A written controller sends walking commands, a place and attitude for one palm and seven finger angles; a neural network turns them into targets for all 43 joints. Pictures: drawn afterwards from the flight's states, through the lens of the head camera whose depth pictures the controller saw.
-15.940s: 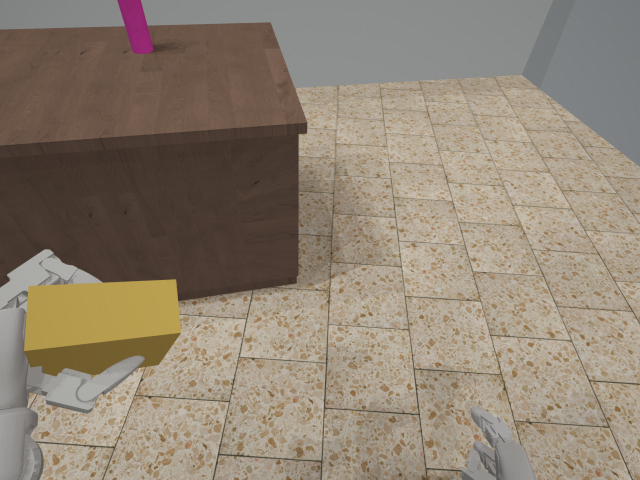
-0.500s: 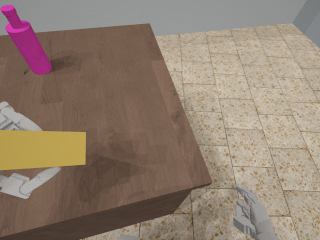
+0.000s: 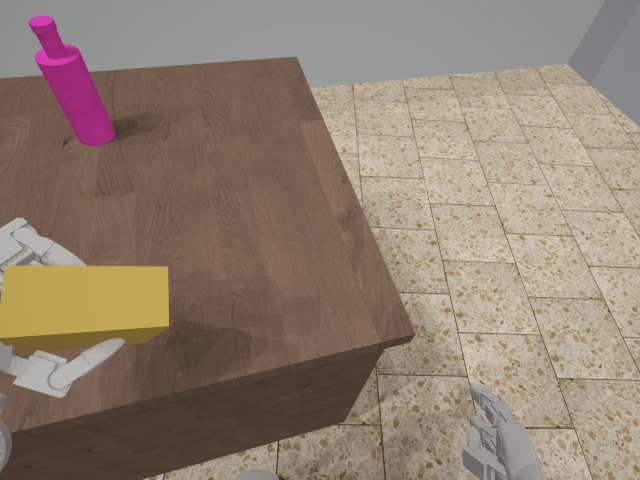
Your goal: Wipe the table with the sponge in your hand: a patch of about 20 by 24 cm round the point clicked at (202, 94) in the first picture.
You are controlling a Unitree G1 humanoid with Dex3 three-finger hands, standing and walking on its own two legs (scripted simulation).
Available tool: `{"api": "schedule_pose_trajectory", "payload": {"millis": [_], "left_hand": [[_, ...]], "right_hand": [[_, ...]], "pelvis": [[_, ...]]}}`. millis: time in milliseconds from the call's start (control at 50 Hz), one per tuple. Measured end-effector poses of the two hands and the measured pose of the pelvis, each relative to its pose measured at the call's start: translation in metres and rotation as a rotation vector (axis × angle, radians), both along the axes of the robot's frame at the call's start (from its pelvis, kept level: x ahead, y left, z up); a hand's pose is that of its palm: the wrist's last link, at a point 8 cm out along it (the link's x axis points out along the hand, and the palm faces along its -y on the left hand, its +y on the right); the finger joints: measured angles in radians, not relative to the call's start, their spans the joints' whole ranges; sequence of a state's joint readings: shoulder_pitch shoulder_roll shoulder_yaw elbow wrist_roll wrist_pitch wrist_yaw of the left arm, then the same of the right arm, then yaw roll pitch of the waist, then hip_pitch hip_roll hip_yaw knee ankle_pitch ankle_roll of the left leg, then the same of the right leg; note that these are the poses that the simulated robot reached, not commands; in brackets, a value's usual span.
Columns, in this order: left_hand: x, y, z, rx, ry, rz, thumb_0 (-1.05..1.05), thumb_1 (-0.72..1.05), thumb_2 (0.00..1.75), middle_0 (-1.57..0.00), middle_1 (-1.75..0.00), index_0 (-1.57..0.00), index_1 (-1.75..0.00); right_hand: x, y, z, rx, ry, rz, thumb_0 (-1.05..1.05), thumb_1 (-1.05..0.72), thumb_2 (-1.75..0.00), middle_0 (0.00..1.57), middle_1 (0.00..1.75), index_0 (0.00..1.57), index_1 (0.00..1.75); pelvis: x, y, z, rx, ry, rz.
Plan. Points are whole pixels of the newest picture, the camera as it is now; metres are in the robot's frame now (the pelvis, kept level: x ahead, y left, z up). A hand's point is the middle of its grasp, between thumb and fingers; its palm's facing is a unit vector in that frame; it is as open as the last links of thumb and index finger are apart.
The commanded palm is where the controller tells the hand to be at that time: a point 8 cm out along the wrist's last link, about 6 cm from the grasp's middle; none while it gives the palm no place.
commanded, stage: come to a stop and stand still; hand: left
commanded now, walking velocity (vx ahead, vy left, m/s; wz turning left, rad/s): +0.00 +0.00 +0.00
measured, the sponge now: (111, 311) +0.23 +0.22 +0.13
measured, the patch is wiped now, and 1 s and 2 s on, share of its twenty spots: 0.00 0.00 0.00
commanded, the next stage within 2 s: look again from close up in 0.10 s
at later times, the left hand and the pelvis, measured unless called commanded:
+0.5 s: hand (52, 321) +0.21 +0.26 +0.16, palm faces +0.35 -0.86 -0.36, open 9.6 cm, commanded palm +0.15 +0.28 +0.18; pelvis -0.01 +0.00 +0.00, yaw +0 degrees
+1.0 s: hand (154, 274) +0.26 +0.19 +0.16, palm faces +0.25 -0.91 -0.33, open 9.6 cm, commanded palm +0.20 +0.23 +0.18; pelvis +0.02 -0.03 -0.01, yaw -5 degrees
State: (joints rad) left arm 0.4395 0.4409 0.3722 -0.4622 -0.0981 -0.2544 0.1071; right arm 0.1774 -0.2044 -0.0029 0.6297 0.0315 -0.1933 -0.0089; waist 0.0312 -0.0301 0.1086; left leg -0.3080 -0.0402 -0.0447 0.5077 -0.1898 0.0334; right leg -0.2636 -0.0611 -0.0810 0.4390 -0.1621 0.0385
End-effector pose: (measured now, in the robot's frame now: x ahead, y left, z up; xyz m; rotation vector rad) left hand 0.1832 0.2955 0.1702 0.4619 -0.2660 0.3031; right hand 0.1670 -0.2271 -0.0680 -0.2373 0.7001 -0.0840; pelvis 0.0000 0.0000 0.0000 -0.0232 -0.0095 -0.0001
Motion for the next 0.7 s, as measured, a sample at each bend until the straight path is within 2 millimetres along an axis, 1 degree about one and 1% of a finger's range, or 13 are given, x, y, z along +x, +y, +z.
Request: {"api": "schedule_pose_trajectory", "payload": {"millis": [100,220,500,700], "left_hand": [[-0.005,-0.002,-0.003,-0.016,0.006,0.000,0.00,-0.45,1.02,-0.79,-1.37,-0.78,-1.37],[-0.010,-0.005,-0.005,-0.028,0.005,-0.015,0.00,-0.45,1.02,-0.79,-1.37,-0.78,-1.37],[-0.012,0.002,-0.002,-0.036,-0.013,0.004,0.00,-0.45,1.02,-0.79,-1.37,-0.78,-1.37],[-0.002,0.002,-0.003,-0.043,-0.012,0.005,0.00,-0.45,1.02,-0.79,-1.37,-0.78,-1.37]], "right_hand": [[-0.007,0.000,0.000,0.002,-0.007,-0.005,0.01,-0.90,-0.89,0.20,0.30,0.20,0.30],[-0.008,0.002,0.002,0.000,-0.022,-0.003,0.01,-0.90,-0.89,0.20,0.30,0.20,0.30],[0.004,0.010,0.007,0.003,-0.052,0.015,0.01,-0.90,-0.89,0.20,0.30,0.20,0.30],[0.012,0.014,0.008,0.013,-0.050,0.007,0.01,-0.90,-0.89,0.20,0.30,0.20,0.30]], "pelvis": [[-0.004,0.001,0.000,0.000,-0.005,-0.002],[-0.006,0.001,0.000,-0.002,-0.010,-0.001],[-0.005,0.005,0.000,-0.003,-0.009,0.001],[0.000,0.004,0.000,0.005,-0.001,-0.024]]}}
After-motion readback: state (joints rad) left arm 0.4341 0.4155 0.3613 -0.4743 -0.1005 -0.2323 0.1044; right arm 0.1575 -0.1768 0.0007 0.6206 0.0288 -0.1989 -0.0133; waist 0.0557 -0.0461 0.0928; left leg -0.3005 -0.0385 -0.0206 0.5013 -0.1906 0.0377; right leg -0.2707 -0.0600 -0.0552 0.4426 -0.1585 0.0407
